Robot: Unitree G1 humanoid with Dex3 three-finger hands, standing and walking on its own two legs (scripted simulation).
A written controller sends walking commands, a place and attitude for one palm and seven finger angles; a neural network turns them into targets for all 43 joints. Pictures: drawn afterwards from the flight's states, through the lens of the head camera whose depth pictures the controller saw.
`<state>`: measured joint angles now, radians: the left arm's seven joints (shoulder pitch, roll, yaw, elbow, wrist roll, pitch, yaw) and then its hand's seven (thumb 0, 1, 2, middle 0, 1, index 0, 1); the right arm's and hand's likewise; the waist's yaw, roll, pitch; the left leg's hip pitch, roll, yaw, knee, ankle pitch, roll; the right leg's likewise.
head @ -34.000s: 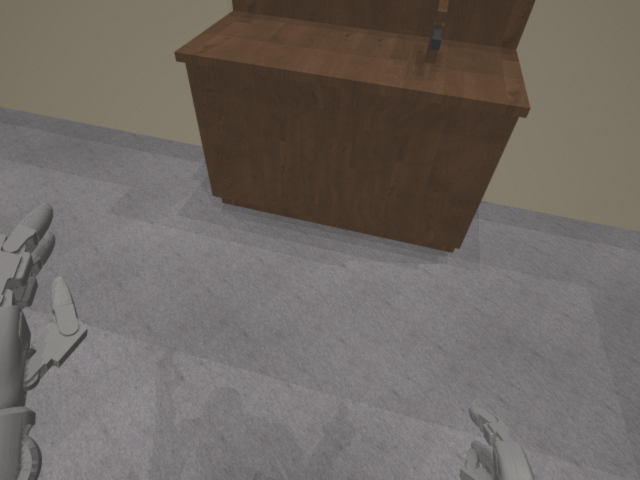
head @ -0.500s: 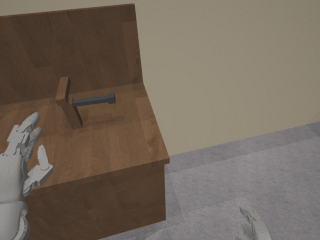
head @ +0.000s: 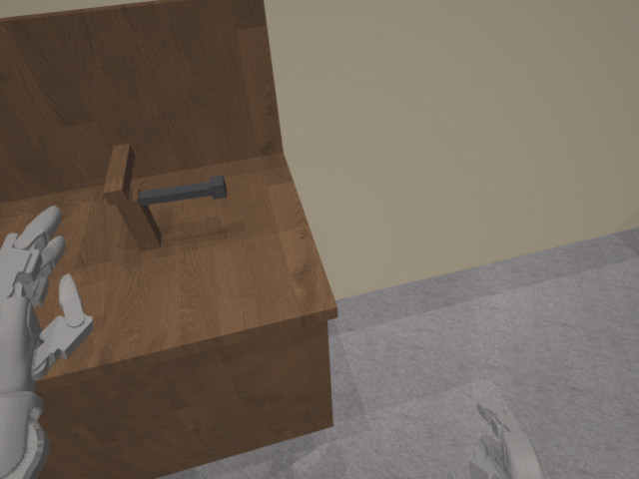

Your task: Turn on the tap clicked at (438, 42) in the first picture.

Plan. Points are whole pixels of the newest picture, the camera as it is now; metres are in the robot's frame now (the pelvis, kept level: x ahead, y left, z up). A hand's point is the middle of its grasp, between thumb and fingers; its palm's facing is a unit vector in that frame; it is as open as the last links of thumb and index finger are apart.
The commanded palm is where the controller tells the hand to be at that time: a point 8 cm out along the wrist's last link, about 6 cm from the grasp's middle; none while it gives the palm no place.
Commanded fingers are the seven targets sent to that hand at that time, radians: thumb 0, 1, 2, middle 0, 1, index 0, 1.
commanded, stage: step back with the hand held close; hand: left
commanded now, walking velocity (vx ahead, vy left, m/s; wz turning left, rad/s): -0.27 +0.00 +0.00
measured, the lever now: (218, 187) +0.55 +0.24 +0.06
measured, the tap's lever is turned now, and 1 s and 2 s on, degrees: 86 86 86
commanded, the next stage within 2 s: stop stepping back and stand still in 1.16 s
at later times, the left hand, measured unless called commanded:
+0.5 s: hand (32, 400) +0.15 +0.27 +0.15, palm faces +0.38 -0.82 -0.42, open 7.4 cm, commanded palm +0.10 +0.31 +0.17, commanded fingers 0.00 0.90 0.90 -0.20 -0.30 -0.20 -0.30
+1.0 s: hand out of the picture +0.05 +0.31 +0.15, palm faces +0.45 -0.82 -0.35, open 7.4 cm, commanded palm -0.01 +0.34 +0.17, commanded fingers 0.00 0.90 0.90 -0.20 -0.30 -0.20 -0.30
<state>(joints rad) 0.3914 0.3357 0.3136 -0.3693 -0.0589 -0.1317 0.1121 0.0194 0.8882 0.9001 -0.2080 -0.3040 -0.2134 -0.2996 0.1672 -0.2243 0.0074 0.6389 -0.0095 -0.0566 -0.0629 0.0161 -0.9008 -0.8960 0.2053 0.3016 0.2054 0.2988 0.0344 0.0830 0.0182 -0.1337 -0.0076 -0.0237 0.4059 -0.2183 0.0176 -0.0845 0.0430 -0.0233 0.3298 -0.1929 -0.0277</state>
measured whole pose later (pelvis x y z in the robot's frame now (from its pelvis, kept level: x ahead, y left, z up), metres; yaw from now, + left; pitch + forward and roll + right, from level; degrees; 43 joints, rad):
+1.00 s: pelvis -0.14 +0.05 -0.02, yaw +5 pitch -2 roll -5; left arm 0.43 0.37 0.30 -0.47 -0.02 -0.19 0.13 0.02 0.88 0.90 -0.21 -0.30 -0.22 -0.30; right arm 0.14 -0.21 -0.02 0.62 0.00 -0.03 -0.09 0.02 -0.90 -0.90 0.21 0.30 0.21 0.30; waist 0.02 0.04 0.01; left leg -0.44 0.00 0.02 0.54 -0.07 0.09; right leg -0.25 0.10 0.07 0.54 -0.26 0.02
